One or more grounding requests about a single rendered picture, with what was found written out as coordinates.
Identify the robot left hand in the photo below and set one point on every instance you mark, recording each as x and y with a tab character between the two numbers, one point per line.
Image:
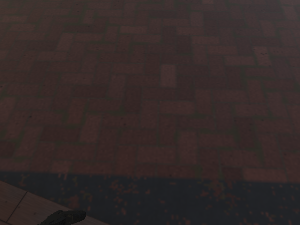
61	217

